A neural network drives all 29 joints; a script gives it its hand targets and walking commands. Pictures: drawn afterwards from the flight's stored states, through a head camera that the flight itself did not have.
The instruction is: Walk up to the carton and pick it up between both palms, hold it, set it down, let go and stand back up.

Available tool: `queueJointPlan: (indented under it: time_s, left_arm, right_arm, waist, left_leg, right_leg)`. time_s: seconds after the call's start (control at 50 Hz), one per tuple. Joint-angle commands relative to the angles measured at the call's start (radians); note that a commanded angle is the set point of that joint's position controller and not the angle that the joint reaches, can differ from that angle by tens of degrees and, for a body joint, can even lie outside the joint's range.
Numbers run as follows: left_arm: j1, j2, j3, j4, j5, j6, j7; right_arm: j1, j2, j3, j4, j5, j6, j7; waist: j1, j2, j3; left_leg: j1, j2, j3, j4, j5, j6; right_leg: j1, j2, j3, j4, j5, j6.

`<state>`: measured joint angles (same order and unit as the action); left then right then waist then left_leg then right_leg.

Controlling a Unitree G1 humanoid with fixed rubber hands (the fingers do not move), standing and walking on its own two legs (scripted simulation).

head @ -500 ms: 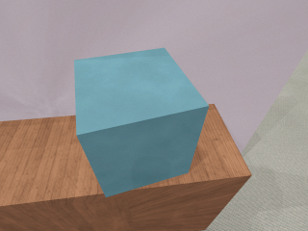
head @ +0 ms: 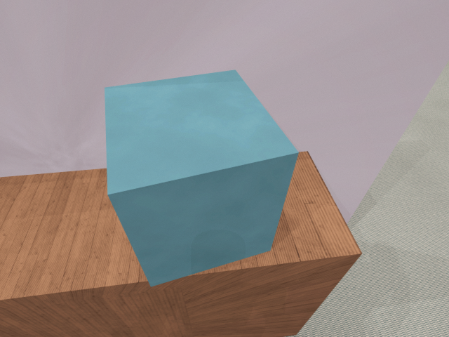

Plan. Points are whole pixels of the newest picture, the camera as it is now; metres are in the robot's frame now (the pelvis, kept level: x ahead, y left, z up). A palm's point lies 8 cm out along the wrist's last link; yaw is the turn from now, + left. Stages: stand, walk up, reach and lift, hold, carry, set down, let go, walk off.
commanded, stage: stand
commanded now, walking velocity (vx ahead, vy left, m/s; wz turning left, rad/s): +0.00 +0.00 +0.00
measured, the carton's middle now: (194, 175) +0.43 +0.08 +0.07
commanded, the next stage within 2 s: walk up in 1.18 s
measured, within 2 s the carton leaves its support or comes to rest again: neither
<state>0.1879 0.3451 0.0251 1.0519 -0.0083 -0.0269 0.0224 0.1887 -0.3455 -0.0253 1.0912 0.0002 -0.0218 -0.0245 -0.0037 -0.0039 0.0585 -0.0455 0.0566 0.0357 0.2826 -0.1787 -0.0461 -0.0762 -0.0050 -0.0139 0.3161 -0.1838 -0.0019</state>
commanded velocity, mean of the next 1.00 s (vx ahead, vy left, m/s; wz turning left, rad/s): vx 0.00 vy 0.00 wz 0.00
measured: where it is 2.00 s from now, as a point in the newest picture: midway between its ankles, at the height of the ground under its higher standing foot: outside the picture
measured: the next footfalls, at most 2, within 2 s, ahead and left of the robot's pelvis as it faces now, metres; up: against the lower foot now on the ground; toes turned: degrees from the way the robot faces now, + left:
none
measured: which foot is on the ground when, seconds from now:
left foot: down 0.00-1.00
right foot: down 0.00-1.00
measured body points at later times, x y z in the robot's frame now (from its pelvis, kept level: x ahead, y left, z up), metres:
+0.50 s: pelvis +0.00 +0.00 +0.00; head +0.01 +0.00 +0.45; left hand +0.08 +0.30 -0.13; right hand +0.07 -0.31 -0.13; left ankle -0.01 +0.15 -0.75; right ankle +0.00 -0.12 -0.75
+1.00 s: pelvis +0.01 +0.00 +0.00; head +0.02 +0.01 +0.45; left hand +0.07 +0.31 -0.13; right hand +0.07 -0.31 -0.13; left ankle -0.01 +0.15 -0.75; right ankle +0.00 -0.12 -0.75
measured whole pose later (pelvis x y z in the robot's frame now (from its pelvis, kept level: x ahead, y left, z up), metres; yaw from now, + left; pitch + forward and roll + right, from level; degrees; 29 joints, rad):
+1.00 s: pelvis +0.01 +0.00 +0.00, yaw +0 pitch -3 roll +0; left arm 0.18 0.35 0.03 1.05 -0.01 -0.02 0.02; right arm 0.15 -0.35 -0.03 1.09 0.00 -0.02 -0.03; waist 0.00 -0.01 0.06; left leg -0.05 0.06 0.03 0.29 -0.20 -0.05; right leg -0.07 -0.01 -0.02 0.31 -0.19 0.00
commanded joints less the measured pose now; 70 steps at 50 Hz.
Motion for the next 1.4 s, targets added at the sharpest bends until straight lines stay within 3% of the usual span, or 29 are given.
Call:
queueJointPlan:
  time_s: [0.0, 0.02, 0.04, 0.06, 0.1, 0.16, 0.18, 0.26, 0.28, 0.36, 0.4, 0.5, 0.54, 0.56, 0.6, 0.62, 0.66, 0.74, 0.82, 0.86, 0.94, 0.96, 0.98, 1.18, 1.2, 1.24, 1.34, 1.36, 1.38]
  left_arm:
    - [0.009, 0.168, 0.029, -0.041, -0.005, -0.005, 0.004]
    - [0.004, 0.198, 0.032, -0.049, 0.004, -0.004, 0.011]
    - [-0.013, 0.18, 0.031, -0.056, -0.003, -0.006, 0.008]
    - [-0.015, 0.203, 0.03, -0.058, -0.002, -0.005, 0.007]
    - [0.003, 0.157, 0.027, -0.046, 0.0, -0.001, 0.003]
    - [-0.013, 0.203, 0.038, -0.059, -0.004, -0.008, 0.009]
    - [-0.032, 0.234, 0.053, -0.074, -0.004, -0.012, 0.006]
    - [0.008, 0.161, 0.036, -0.061, -0.01, -0.009, 0.005]
    - [0.002, 0.166, 0.032, -0.072, -0.002, -0.012, 0.003]
    - [0.001, 0.198, 0.042, -0.072, -0.009, -0.009, 0.006]
    - [0.003, 0.177, 0.037, -0.073, -0.004, -0.012, 0.008]
    - [0.009, 0.183, 0.037, -0.057, -0.011, -0.007, 0.006]
    - [0.041, 0.155, 0.033, -0.044, -0.005, -0.008, -0.001]
    - [0.028, 0.176, 0.032, -0.036, 0.001, -0.001, 0.001]
    - [0.033, 0.172, 0.037, -0.059, -0.002, -0.012, 0.006]
    - [-0.009, 0.223, 0.042, -0.056, 0.002, -0.009, 0.01]
    - [0.02, 0.186, 0.037, -0.052, -0.003, -0.011, 0.008]
    - [0.006, 0.224, 0.052, -0.061, -0.004, -0.012, 0.008]
    - [0.0, 0.169, 0.038, -0.054, -0.006, -0.012, 0.011]
    - [0.0, 0.203, 0.043, -0.05, -0.001, -0.015, 0.018]
    - [0.01, 0.189, 0.034, -0.034, -0.003, 0.0, 0.006]
    - [0.03, 0.185, 0.037, -0.039, 0.003, -0.01, 0.005]
    - [0.002, 0.18, 0.029, -0.038, -0.003, -0.01, 0.008]
    - [-0.005, 0.179, 0.037, -0.046, -0.008, -0.01, 0.002]
    - [0.022, 0.179, 0.032, -0.035, -0.01, -0.002, 0.005]
    - [-0.011, 0.162, 0.031, -0.044, 0.009, -0.002, 0.003]
    - [0.01, 0.174, 0.03, -0.039, -0.001, -0.007, 0.005]
    - [-0.038, 0.227, 0.065, -0.045, -0.002, -0.006, 0.016]
    - [-0.042, 0.218, 0.062, -0.052, -0.006, -0.004, 0.013]
  right_arm:
    - [-0.012, -0.21, -0.036, -0.047, 0.0, 0.002, -0.011]
    - [0.011, -0.2, -0.041, -0.056, 0.008, -0.003, -0.007]
    - [0.042, -0.176, -0.037, -0.029, 0.0, -0.002, -0.006]
    - [0.016, -0.17, -0.037, -0.049, 0.006, -0.005, -0.008]
    - [0.016, -0.16, -0.03, -0.04, 0.007, -0.006, -0.005]
    - [-0.027, -0.183, -0.042, -0.064, -0.008, -0.007, -0.001]
    - [0.003, -0.199, -0.04, -0.051, 0.004, -0.011, 0.001]
    - [-0.018, -0.176, -0.037, -0.047, -0.005, -0.01, -0.005]
    - [-0.037, -0.173, -0.04, -0.067, -0.001, -0.011, 0.0]
    - [-0.025, -0.208, -0.043, -0.064, 0.0, -0.023, -0.004]
    - [-0.034, -0.19, -0.034, -0.059, -0.002, -0.015, -0.008]
    - [-0.01, -0.205, -0.046, -0.042, 0.008, -0.01, -0.006]
    - [0.037, -0.181, -0.03, -0.029, 0.006, -0.009, -0.014]
    - [0.026, -0.208, -0.045, -0.025, 0.005, -0.011, -0.014]
    - [-0.017, -0.21, -0.039, -0.045, 0.001, -0.013, -0.008]
    - [-0.009, -0.18, -0.031, -0.044, -0.003, -0.014, 0.001]
    - [-0.038, -0.167, -0.035, -0.058, -0.004, -0.009, -0.003]
    - [-0.026, -0.195, -0.033, -0.049, 0.006, -0.017, -0.007]
    - [0.018, -0.197, -0.04, -0.023, 0.004, -0.018, -0.008]
    - [-0.039, -0.167, -0.028, -0.048, 0.0, -0.009, -0.005]
    - [0.007, -0.198, -0.034, -0.021, 0.005, -0.006, -0.008]
    - [-0.031, -0.18, -0.038, -0.044, -0.007, -0.001, -0.005]
    - [-0.026, -0.182, -0.036, -0.045, 0.005, -0.005, -0.012]
    - [-0.028, -0.212, -0.045, -0.037, 0.004, -0.007, -0.007]
    - [-0.028, -0.192, -0.038, -0.034, -0.002, -0.009, -0.006]
    - [-0.046, -0.164, -0.035, -0.046, 0.004, -0.008, -0.003]
    - [0.004, -0.187, -0.036, -0.036, 0.003, -0.011, -0.008]
    - [-0.042, -0.222, -0.051, -0.061, -0.004, -0.005, -0.006]
    - [-0.003, -0.225, -0.043, -0.066, -0.005, -0.002, -0.003]
  waist:
    - [0.002, 0.019, 0.017]
    - [-0.026, -0.007, 0.013]
    - [-0.02, 0.039, 0.013]
    - [-0.017, -0.032, 0.021]
    - [-0.008, -0.003, -0.008]
    - [-0.006, 0.045, -0.015]
    - [-0.011, -0.034, -0.003]
    - [-0.005, 0.035, -0.034]
    - [0.006, -0.03, -0.057]
    - [0.004, -0.053, -0.101]
    - [0.014, 0.016, -0.077]
    - [0.001, -0.008, 0.003]
    - [-0.002, 0.04, -0.015]
    - [-0.004, -0.007, 0.04]
    - [0.011, 0.053, -0.057]
    - [-0.007, -0.029, -0.032]
    - [0.007, 0.009, -0.041]
    - [0.008, -0.038, -0.089]
    - [-0.019, -0.011, -0.055]
    - [0.004, 0.014, -0.027]
    - [-0.011, -0.034, -0.05]
    - [0.014, 0.014, -0.049]
    - [-0.013, 0.043, 0.006]
    - [-0.003, -0.035, 0.035]
    - [0.025, -0.005, 0.024]
    - [0.009, 0.003, 0.024]
    - [-0.012, 0.011, -0.036]
    - [0.007, 0.01, 0.041]
    - [-0.012, 0.003, -0.036]
  left_leg:
    - [-0.009, 0.098, -0.057, -0.042, 0.073, 0.05]
    - [-0.014, 0.102, -0.079, -0.029, 0.07, 0.05]
    - [-0.004, 0.106, -0.063, -0.025, 0.092, 0.051]
    - [-0.025, 0.104, -0.06, -0.029, 0.075, 0.048]
    - [-0.018, 0.096, -0.057, -0.034, 0.036, 0.043]
    - [-0.043, 0.094, -0.06, -0.035, 0.079, 0.047]
    - [-0.045, 0.095, -0.065, -0.036, 0.075, 0.044]
    - [-0.008, 0.099, -0.06, -0.016, 0.139, 0.048]
    - [-0.014, 0.1, -0.064, -0.019, 0.12, 0.043]
    - [-0.007, 0.101, -0.075, -0.015, 0.157, 0.047]
    - [0.005, 0.104, -0.061, -0.012, 0.161, 0.044]
    - [-0.021, 0.103, -0.061, -0.029, 0.136, 0.04]
    - [-0.023, 0.102, -0.065, -0.037, 0.12, 0.047]
    - [-0.015, 0.106, -0.069, -0.036, 0.105, 0.056]
    - [0.006, 0.111, -0.059, -0.022, 0.184, 0.06]
    - [0.015, 0.108, -0.073, -0.03, 0.161, 0.052]
    - [0.004, 0.103, -0.058, -0.026, 0.152, 0.053]
    - [0.018, 0.097, -0.052, 0.0, 0.199, 0.042]
    - [0.039, 0.117, -0.059, -0.002, 0.249, 0.056]
    - [0.001, 0.107, -0.054, -0.013, 0.208, 0.043]
    - [0.025, 0.1, -0.065, -0.024, 0.164, 0.048]
    - [0.007, 0.101, -0.059, -0.016, 0.185, 0.049]
    - [-0.005, 0.1, -0.055, -0.027, 0.156, 0.051]
    - [-0.058, 0.101, -0.07, -0.04, 0.079, 0.051]
    - [-0.064, 0.101, -0.055, -0.056, 0.047, 0.053]
    - [-0.055, 0.097, -0.055, -0.05, 0.047, 0.05]
    - [0.015, 0.097, -0.048, -0.038, 0.134, 0.044]
    - [-0.101, 0.095, -0.077, 0.032, 0.305, 0.066]
    - [-0.098, 0.087, -0.057, 0.059, 0.298, 0.071]
  right_leg:
    - [-0.068, -0.123, 0.074, -0.061, 0.09, -0.021]
    - [-0.083, -0.126, 0.086, -0.064, 0.096, -0.017]
    - [-0.078, -0.132, 0.091, -0.07, 0.113, -0.023]
    - [-0.071, -0.121, 0.075, -0.073, 0.136, -0.015]
    - [-0.061, -0.135, 0.094, -0.076, 0.037, -0.017]
    - [-0.04, -0.138, 0.098, -0.07, 0.104, -0.017]
    - [-0.048, -0.133, 0.101, -0.06, 0.087, -0.016]
    - [-0.036, -0.134, 0.087, -0.047, 0.177, -0.016]
    - [-0.023, -0.124, 0.062, -0.046, 0.165, -0.016]
    - [0.011, -0.139, 0.076, -0.037, 0.237, -0.021]
    - [-0.004, -0.149, 0.091, -0.034, 0.24, -0.021]
    - [-0.043, -0.125, 0.068, -0.055, 0.181, -0.016]
    - [-0.028, -0.141, 0.088, -0.057, 0.162, -0.022]
    - [-0.077, -0.13, 0.09, -0.073, 0.183, -0.019]
    - [-0.012, -0.137, 0.086, -0.055, 0.214, -0.019]
    - [-0.032, -0.12, 0.069, -0.046, 0.161, -0.02]
    - [-0.018, -0.137, 0.072, -0.047, 0.215, -0.016]
    - [0.005, -0.139, 0.074, -0.029, 0.33, -0.027]
    - [-0.032, -0.143, 0.063, -0.025, 0.301, -0.014]
    - [0.005, -0.139, 0.074, -0.038, 0.295, -0.016]
    - [-0.003, -0.129, 0.047, -0.047, 0.208, -0.009]
    - [-0.002, -0.129, 0.056, -0.047, 0.205, -0.019]
    - [-0.036, -0.141, 0.083, -0.061, 0.232, -0.017]
    - [-0.013, -0.129, 0.057, -0.077, 0.127, -0.011]
    - [-0.017, -0.136, 0.078, -0.08, 0.1, -0.021]
    - [-0.026, -0.131, 0.068, -0.076, 0.133, -0.015]
    - [-0.013, -0.132, 0.076, -0.062, 0.172, -0.011]
    - [-0.05, -0.127, 0.05, -0.02, 0.29, -0.027]
    - [-0.003, -0.139, 0.048, 0.013, 0.29, -0.029]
